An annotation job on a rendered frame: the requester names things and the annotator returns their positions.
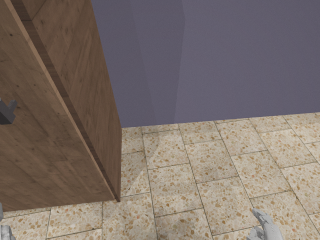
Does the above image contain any wardrobe door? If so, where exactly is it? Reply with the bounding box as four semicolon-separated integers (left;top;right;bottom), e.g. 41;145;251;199
0;0;115;212

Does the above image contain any robot left upper arm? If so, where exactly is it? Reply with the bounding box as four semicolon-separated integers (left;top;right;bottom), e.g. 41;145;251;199
0;225;16;240

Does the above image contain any handle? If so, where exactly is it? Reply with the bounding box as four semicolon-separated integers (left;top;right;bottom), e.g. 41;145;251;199
0;99;18;125

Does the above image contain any robot right hand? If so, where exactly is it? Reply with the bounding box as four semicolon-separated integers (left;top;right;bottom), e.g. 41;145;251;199
246;208;284;240

